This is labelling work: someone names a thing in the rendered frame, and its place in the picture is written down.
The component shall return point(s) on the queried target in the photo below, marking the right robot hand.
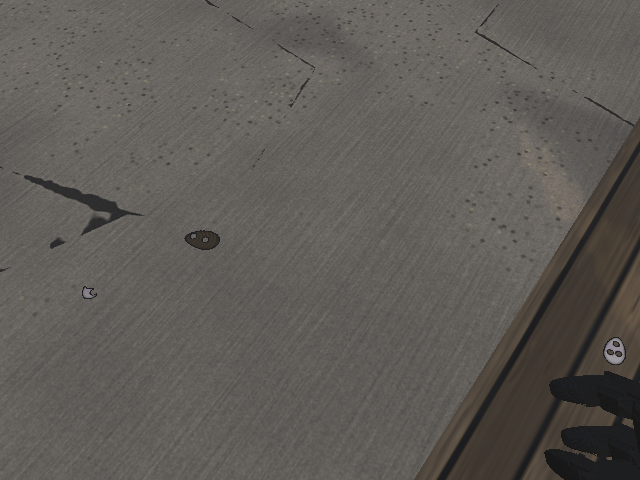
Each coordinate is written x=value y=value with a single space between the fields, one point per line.
x=615 y=394

